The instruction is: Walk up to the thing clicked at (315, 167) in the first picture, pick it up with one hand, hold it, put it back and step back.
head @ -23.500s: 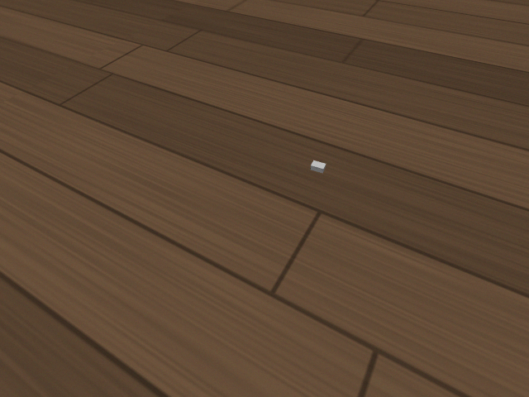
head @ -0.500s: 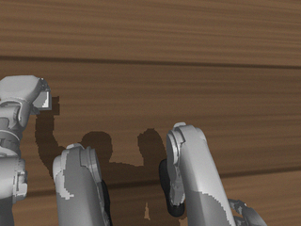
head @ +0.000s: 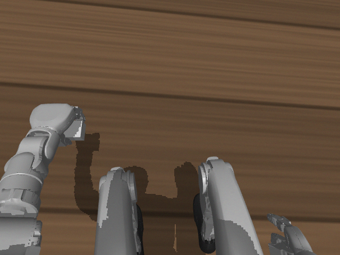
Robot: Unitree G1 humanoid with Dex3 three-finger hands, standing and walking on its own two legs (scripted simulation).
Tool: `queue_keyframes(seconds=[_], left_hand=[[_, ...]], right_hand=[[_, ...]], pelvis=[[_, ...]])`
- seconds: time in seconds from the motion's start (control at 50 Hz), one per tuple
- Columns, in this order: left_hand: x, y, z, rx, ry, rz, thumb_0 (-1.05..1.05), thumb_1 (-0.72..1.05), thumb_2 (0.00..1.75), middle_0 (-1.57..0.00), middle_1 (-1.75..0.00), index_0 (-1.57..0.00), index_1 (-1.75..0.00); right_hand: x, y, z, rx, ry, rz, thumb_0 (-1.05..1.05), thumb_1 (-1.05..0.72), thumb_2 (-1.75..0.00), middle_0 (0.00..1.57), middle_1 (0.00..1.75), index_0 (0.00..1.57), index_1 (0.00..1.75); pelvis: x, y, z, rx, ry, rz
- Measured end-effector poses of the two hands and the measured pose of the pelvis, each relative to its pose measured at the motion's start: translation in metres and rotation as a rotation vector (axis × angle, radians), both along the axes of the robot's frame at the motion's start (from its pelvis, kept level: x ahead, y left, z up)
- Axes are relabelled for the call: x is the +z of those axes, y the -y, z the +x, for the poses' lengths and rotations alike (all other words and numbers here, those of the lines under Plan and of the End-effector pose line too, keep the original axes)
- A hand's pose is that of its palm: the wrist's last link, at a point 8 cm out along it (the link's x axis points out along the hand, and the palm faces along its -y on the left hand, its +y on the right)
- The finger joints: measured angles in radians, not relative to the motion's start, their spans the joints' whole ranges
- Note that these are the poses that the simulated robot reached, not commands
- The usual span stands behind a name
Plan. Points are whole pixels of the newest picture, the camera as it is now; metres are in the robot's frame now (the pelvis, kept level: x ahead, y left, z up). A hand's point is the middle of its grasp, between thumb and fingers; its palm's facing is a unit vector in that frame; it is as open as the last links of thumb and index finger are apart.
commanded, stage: lift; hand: left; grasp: from above
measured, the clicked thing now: (69, 130) +0.43 +0.26 -0.14
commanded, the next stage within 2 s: hold in 1.06 s
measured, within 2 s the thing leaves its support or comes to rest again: neither
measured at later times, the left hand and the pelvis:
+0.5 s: hand (7, 125) +0.36 +0.25 +0.11, palm faces -0.45 -0.04 -0.89, open 7.5 cm; pelvis +0.02 +0.00 +0.18, yaw +2 degrees
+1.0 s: hand out of the picture +0.37 +0.24 +0.21, palm faces -0.47 -0.04 -0.88, open 7.5 cm; pelvis +0.06 +0.00 +0.28, yaw +2 degrees
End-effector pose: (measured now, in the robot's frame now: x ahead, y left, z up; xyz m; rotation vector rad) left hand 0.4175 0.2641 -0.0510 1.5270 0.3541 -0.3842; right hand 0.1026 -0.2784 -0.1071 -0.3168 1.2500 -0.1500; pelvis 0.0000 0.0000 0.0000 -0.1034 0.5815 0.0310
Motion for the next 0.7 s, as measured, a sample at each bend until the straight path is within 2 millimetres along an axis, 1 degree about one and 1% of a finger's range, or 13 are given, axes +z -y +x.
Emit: queue_keyframes(seconds=[0.1, 0.2, 0.34, 0.44, 0.54, 0.7], left_hand=[[0.041, 0.001, -0.013, 0.014, 0.016, -0.004, -0.01, 0.34, 0.30, -0.90, -0.25, -0.92, -0.25], [0.087, 0.005, -0.026, 0.024, 0.025, -0.010, -0.01, 0.33, 0.30, -0.90, -0.25, -0.92, -0.25], [0.154, 0.010, -0.047, 0.029, 0.019, -0.020, -0.01, 0.34, 0.27, -0.91, -0.23, -0.93, -0.23], [0.196, 0.013, -0.056, 0.034, 0.014, -0.020, 0.00, 0.35, 0.25, -0.92, -0.22, -0.94, -0.22], [0.229, 0.015, -0.057, 0.043, 0.004, -0.018, 0.00, 0.35, 0.24, -0.93, -0.21, -0.95, -0.20], [0.266, 0.022, -0.055, 0.043, -0.002, -0.018, 0.00, 0.35, 0.22, -0.94, -0.20, -0.96, -0.19]], right_hand=[[0.028, -0.004, 0.018, -0.002, 0.053, 0.008, 0.00, -0.92, -0.91, 0.20, 0.30, 0.20, 0.30], [0.062, -0.010, 0.030, -0.013, 0.104, 0.017, 0.00, -0.92, -0.91, 0.20, 0.30, 0.20, 0.30], [0.116, -0.018, 0.039, -0.038, 0.160, 0.028, 0.00, -0.92, -0.91, 0.20, 0.30, 0.20, 0.30], [0.155, -0.021, 0.041, -0.052, 0.192, 0.027, 0.00, -0.91, -0.91, 0.20, 0.30, 0.20, 0.30], [0.188, -0.020, 0.041, -0.069, 0.212, 0.022, 0.00, -0.91, -0.91, 0.20, 0.30, 0.20, 0.30], [0.230, -0.016, 0.039, -0.090, 0.211, 0.010, 0.00, -0.92, -0.91, 0.20, 0.30, 0.20, 0.30]], pelvis=[[0.030, 0.001, 0.001, 0.005, 0.023, 0.012], [0.065, 0.000, 0.003, 0.008, 0.061, 0.023], [0.120, 0.000, 0.009, 0.009, 0.132, 0.042], [0.158, 0.001, 0.015, 0.008, 0.186, 0.053], [0.190, 0.001, 0.022, 0.008, 0.232, 0.061], [0.231, 0.000, 0.035, 0.005, 0.294, 0.070]])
